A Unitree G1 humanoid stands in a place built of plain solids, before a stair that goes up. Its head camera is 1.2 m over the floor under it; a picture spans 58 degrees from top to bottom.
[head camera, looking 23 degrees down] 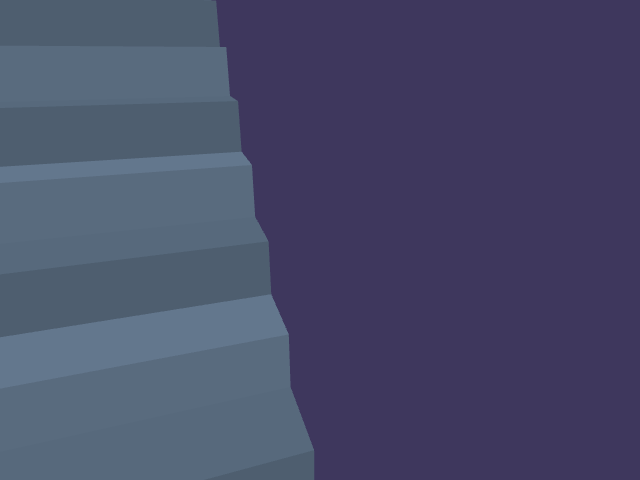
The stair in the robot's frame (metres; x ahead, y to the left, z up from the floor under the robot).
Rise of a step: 0.18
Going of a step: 0.22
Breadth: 0.94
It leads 18 degrees to the left of straight ahead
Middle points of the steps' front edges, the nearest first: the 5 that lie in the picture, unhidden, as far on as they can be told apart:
0.82 0.48 0.53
1.03 0.55 0.71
1.24 0.62 0.88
1.45 0.69 1.06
1.66 0.75 1.23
